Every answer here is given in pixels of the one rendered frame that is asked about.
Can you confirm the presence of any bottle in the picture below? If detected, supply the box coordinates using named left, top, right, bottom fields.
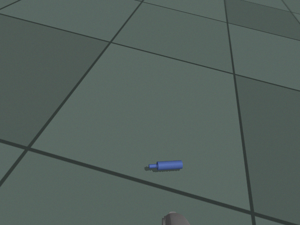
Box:
left=149, top=160, right=183, bottom=170

